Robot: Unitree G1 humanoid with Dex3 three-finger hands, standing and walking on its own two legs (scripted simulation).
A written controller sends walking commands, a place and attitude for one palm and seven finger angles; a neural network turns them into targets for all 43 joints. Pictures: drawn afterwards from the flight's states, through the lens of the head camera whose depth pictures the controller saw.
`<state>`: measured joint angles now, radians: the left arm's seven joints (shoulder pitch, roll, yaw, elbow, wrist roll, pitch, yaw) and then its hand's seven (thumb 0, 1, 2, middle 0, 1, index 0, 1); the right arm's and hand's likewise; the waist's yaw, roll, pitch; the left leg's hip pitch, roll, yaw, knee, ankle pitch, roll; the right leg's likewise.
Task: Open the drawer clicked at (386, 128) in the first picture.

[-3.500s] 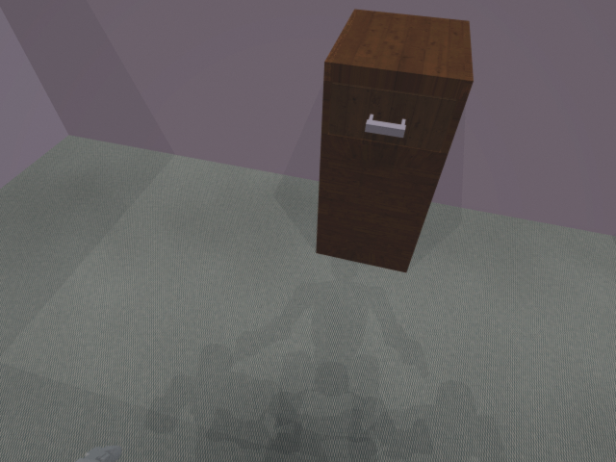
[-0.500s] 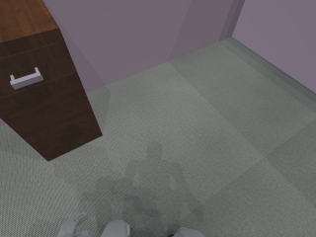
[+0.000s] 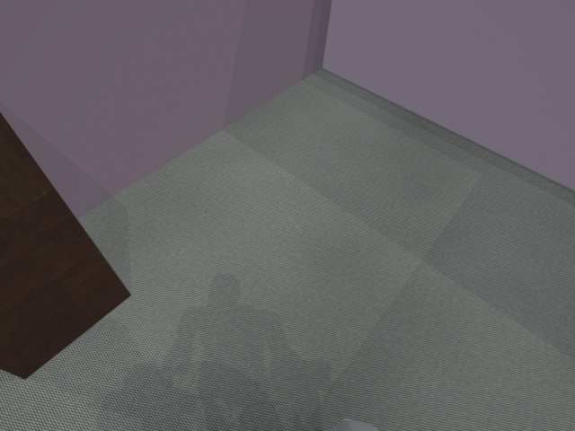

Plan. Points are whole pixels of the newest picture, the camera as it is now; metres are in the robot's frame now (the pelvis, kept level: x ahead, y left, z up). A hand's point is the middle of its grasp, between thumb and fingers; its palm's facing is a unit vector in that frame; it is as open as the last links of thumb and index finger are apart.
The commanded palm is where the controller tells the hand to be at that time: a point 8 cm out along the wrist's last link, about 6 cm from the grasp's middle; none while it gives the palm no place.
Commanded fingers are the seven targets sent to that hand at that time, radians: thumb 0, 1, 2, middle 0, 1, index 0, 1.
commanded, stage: walk to a spot facing it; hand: left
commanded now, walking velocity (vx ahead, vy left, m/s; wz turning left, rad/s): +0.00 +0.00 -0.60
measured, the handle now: out of the picture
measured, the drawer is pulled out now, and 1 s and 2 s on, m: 0.00 0.00 0.00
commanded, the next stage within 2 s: turn to face it in 1.18 s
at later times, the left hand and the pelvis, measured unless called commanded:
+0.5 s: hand (189, 426) +0.15 +0.16 -0.17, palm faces -0.24 -0.94 -0.23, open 7.4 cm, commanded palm none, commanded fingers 0.00 0.90 0.90 -0.20 -0.30 -0.20 -0.30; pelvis +0.00 -0.01 +0.00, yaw -17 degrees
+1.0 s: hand (227, 396) +0.19 +0.11 -0.17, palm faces -0.58 -0.78 -0.21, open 7.4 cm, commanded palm none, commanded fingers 0.00 0.90 0.90 -0.20 -0.30 -0.20 -0.30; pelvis +0.00 +0.00 +0.00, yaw -37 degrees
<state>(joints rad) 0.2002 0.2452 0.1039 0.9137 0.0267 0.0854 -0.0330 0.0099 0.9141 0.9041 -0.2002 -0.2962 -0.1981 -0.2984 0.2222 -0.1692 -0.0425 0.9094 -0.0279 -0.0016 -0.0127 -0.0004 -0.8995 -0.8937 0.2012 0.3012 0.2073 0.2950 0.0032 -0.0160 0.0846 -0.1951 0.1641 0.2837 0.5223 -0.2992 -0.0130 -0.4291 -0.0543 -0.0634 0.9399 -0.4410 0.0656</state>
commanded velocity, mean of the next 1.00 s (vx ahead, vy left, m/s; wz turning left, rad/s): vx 0.04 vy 0.00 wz -0.60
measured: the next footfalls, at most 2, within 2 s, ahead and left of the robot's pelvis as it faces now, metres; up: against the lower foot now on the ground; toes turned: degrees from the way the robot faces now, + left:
right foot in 0.10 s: +0.05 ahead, -0.13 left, +0.00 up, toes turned -11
left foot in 0.56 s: +0.09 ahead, +0.09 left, +0.00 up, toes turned -16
